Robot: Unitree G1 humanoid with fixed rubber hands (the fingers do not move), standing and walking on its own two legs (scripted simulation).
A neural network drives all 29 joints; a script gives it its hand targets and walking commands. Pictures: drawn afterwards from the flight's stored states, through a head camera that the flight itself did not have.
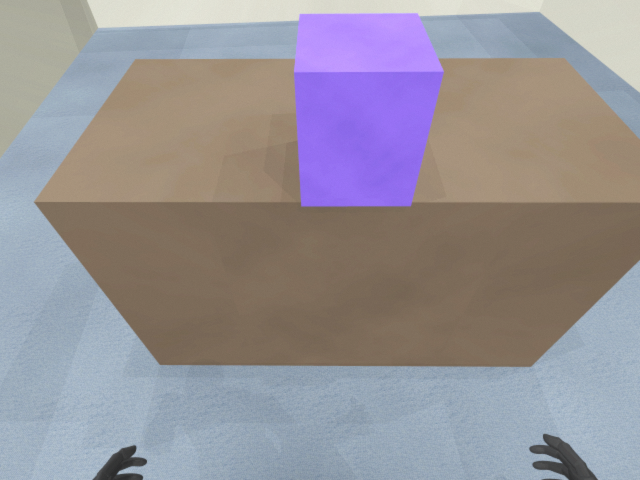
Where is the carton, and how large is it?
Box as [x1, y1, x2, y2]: [294, 13, 443, 205]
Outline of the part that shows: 417,13 299,15 294,79 301,205 410,205 443,72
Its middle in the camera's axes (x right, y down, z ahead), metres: +0.07 -0.22 +0.68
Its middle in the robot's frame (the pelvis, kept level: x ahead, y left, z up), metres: +0.66 -0.03 +0.10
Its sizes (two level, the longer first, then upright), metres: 0.210 0.200 0.250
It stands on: a pedestal, 0.74 m high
